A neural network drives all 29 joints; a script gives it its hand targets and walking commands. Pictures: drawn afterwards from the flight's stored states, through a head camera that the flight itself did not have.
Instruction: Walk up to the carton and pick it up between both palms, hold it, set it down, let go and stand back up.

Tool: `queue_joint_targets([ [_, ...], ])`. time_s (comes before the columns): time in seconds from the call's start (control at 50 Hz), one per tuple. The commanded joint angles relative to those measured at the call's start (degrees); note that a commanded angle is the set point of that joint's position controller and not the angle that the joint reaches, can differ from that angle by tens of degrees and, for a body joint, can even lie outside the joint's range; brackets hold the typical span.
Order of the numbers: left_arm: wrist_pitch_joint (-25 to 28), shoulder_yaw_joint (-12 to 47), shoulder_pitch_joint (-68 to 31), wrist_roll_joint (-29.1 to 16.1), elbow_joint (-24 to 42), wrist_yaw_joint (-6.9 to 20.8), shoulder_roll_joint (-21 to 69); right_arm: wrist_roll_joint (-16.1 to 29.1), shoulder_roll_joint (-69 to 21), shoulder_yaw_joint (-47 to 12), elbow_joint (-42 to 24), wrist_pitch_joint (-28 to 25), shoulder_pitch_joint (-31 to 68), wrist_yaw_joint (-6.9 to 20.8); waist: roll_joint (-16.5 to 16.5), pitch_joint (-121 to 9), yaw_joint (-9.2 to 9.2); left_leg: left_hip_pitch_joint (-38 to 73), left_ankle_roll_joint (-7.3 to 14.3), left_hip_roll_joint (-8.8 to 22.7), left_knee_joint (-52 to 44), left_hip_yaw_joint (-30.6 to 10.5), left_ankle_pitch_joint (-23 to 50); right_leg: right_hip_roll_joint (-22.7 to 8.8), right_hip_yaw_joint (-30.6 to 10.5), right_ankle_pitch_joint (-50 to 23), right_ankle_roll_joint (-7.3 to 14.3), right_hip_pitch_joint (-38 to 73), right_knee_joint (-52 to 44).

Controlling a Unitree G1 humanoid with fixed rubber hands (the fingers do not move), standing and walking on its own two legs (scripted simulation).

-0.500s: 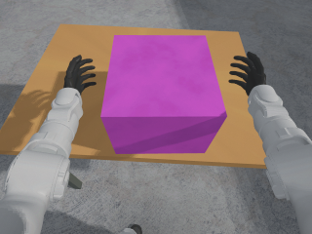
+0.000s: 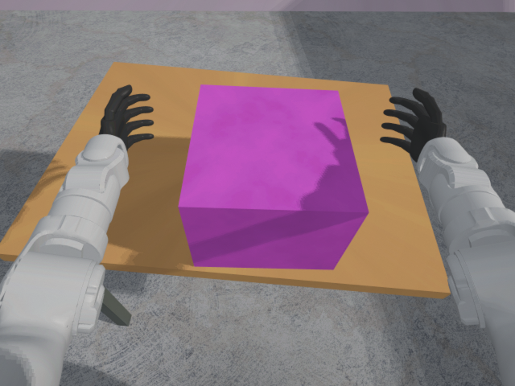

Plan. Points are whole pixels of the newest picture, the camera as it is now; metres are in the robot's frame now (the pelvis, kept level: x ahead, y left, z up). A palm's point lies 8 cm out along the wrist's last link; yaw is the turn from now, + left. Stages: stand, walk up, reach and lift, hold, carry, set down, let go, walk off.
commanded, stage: set down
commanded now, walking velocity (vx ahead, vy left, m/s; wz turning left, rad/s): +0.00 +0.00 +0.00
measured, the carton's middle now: (267, 177) +0.51 +0.07 -0.01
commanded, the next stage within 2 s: none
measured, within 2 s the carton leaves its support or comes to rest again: neither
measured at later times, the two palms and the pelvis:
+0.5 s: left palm (115, 181) +0.37 +0.28 +0.09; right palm (427, 194) +0.43 -0.18 +0.09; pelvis +0.01 -0.01 +0.01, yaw +0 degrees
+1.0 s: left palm (109, 238) +0.30 +0.28 +0.04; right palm (429, 258) +0.35 -0.20 +0.05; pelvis +0.01 +0.00 +0.01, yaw +0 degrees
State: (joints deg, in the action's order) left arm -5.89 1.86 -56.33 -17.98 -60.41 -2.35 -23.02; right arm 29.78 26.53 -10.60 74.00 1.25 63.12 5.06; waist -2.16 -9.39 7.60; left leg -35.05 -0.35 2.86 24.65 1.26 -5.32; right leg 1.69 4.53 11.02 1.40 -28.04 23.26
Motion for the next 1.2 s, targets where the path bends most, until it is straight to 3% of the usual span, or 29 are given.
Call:
queue_joint_targets([
  [0.0,0.4,-5.8,-13.5,3.6,12.4,1.1,-7.5,0.8,10.0,0.0,-10.1,-1.9,14.7,-1.0,2.0,-30.8,0.69,25.7,-1.8,-2.2,1.0,-0.1,22.9,1.6,-2.4,-17.5,-3.5,14.5,-1.6],
  [0.08,0.3,-8.7,-7.4,5.4,18.5,1.9,-7.1,0.1,8.7,0.7,-17.1,-2.9,9.8,-2.0,0.7,-27.2,0.48,26.3,-1.2,-2.5,-0.1,0.2,23.0,1.5,-2.9,-17.5,-3.8,17.6,-2.5],
  [0.22,1.2,-9.5,-3.7,4.1,27.4,1.8,-7.2,-2.5,8.4,4.8,-26.8,-4.2,5.7,-2.6,1.5,-26.7,-1.14,29.2,-0.8,-2.6,0.3,0.0,20.8,1.2,-3.0,-14.4,-3.1,15.5,-3.3],
  [0.42,1.7,-12.1,7.0,6.4,28.3,3.0,-6.0,-2.6,6.0,3.9,-27.6,-5.0,-4.7,-3.5,1.5,-21.5,-1.08,29.7,-0.2,-3.0,-0.8,-0.1,19.6,0.4,-4.2,-15.4,-3.4,18.0,-3.7],
  [0.54,2.2,-12.6,14.1,7.5,32.7,3.2,-4.1,-3.4,4.7,4.9,-30.7,-6.2,-11.6,-3.2,1.9,-16.8,-1.89,31.9,-0.4,-3.2,-1.2,-0.3,19.6,0.5,-4.1,-13.5,-2.8,16.9,-5.2],
  [0.72,5.4,-11.7,20.4,5.9,37.7,1.7,-3.2,-5.1,3.3,7.2,-37.2,-8.2,-18.9,-1.9,2.1,-14.6,-2.26,32.1,0.2,-3.3,-1.5,-0.4,15.7,0.1,-4.5,-8.3,-2.0,14.8,-5.6],
  [0.92,8.1,-10.9,32.3,6.7,40.9,0.8,0.0,-6.1,2.5,8.6,-39.6,-10.9,-31.0,-0.4,2.3,-10.8,-3.08,34.3,0.1,-3.2,-2.0,-0.9,15.0,0.2,-4.5,-5.6,-0.9,13.3,-6.5],
  [1.18,15.2,-9.0,43.6,6.9,43.4,-1.9,3.1,-7.2,1.3,9.7,-43.9,-16.2,-43.9,2.6,2.1,-4.9,-3.22,33.4,0.5,-2.8,-3.1,-1.2,8.5,-0.4,-5.3,0.4,0.6,11.0,-7.0],
])
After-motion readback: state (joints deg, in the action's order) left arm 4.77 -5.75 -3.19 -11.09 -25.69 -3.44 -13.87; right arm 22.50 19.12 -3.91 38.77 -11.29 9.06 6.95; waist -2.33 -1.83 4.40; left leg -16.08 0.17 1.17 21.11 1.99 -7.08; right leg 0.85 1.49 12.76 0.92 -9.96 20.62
